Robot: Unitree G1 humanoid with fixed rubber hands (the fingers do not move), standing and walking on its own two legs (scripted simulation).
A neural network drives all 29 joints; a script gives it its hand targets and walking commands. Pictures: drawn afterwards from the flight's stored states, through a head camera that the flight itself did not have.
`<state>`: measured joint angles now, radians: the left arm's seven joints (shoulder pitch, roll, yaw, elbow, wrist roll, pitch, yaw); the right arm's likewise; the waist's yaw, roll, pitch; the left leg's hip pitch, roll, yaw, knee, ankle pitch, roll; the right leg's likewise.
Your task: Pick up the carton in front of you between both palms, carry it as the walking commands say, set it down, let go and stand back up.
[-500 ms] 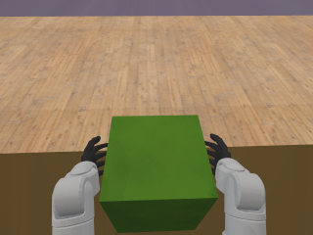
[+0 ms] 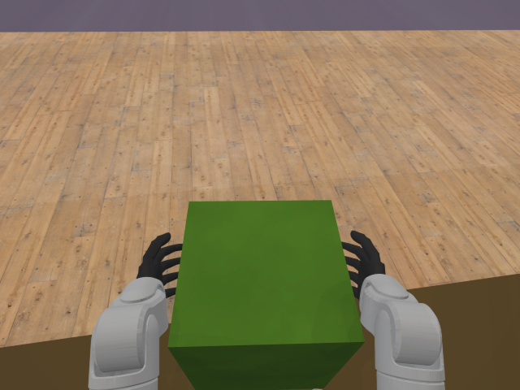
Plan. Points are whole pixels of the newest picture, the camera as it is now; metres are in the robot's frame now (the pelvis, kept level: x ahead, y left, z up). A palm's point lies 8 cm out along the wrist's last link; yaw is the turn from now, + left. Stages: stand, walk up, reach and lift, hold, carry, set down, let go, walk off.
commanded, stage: carry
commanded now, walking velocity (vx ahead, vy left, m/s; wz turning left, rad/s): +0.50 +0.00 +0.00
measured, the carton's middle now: (260, 301) +0.27 -0.01 +0.00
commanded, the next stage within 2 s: none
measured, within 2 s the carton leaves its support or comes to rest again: neither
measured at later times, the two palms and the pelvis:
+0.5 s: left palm (194, 108) +0.68 +0.13 +0.10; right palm (324, 108) +0.70 -0.17 +0.09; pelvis +0.32 -0.05 -0.01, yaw +2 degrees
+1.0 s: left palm (216, 54) +1.04 +0.10 +0.07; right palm (313, 56) +1.03 -0.20 +0.08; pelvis +0.67 -0.04 -0.05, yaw +2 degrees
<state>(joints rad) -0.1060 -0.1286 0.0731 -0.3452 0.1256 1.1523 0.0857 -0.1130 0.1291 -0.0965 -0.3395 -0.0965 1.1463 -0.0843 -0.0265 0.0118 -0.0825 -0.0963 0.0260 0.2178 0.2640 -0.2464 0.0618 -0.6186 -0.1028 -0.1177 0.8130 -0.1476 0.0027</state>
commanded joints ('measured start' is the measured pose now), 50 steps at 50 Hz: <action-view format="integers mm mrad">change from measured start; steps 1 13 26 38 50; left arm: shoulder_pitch -509 -1008 -1270 -1263 -1119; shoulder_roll -866 -729 -965 -938 -820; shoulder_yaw -724 -557 -507 -504 -503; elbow -65 205 326 274 297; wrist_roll -397 -491 -532 -426 -350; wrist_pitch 0 72 27 12 29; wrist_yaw -219 -197 -226 -172 -153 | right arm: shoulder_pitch -486 -1050 -1208 -1310 -1151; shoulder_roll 828 749 960 1039 942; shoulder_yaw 721 600 541 616 599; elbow -58 180 355 276 337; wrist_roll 416 438 406 539 524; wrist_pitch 16 88 25 12 17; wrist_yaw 275 179 143 225 224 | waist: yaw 1 93 83 -79 -96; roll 135 -266 -118 72 73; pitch -114 -355 -293 -390 -227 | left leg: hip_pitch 157 -588 -571 364 -12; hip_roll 204 -25 -14 250 34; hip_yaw -116 -241 -99 -610 -257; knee -60 1207 489 251 388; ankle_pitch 356 -214 134 450 101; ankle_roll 65 -4 -17 227 87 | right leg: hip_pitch -53 813 681 -265 185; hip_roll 30 -265 -59 89 118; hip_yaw -62 600 82 159 1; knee -112 -507 -409 484 -394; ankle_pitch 72 -65 498 -323 626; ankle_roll -5 -263 -171 -69 -45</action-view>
